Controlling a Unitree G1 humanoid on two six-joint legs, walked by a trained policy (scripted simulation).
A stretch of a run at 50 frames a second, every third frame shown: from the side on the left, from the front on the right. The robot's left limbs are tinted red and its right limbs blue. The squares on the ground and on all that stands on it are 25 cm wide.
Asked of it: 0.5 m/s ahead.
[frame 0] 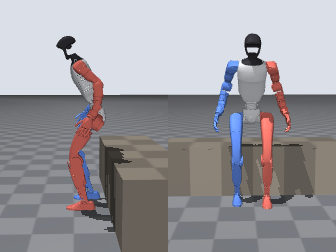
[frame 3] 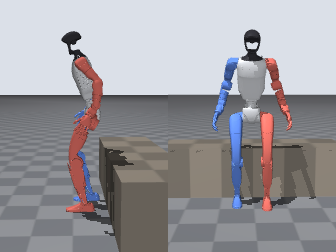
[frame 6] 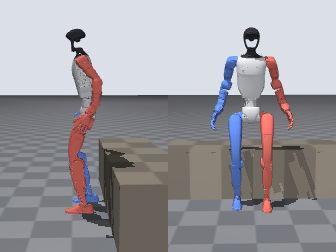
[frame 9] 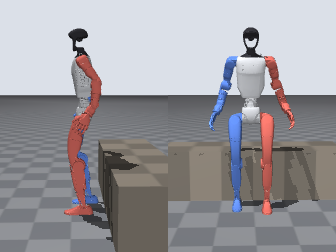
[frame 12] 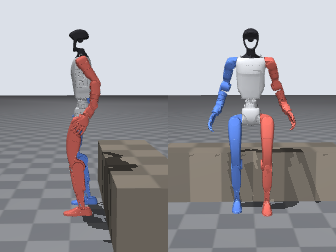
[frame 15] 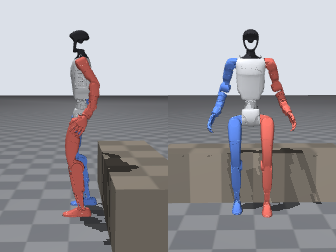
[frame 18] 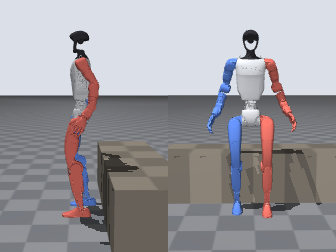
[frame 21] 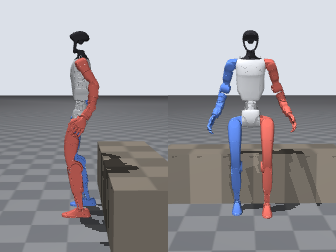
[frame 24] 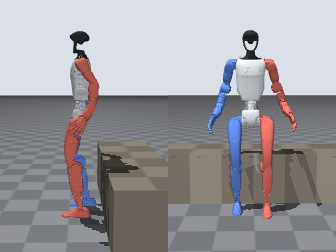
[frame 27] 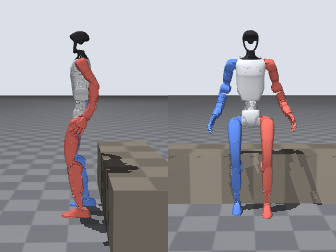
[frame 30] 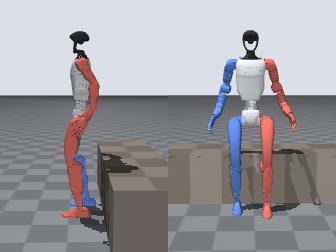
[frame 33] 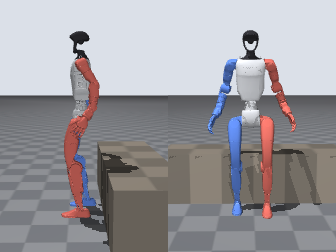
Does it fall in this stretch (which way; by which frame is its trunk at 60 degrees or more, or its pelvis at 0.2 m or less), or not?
no
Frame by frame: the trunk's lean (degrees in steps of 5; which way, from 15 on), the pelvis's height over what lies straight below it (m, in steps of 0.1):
0: 25 forward, 0.7
3: 20 forward, 0.8
6: 10, 0.8
9: 5, 0.8
12: 5, 0.8
15: 0, 0.8
18: 0, 0.8
21: 0, 0.8
24: 0, 0.8
27: 0, 0.8
30: 0, 0.8
33: 0, 0.8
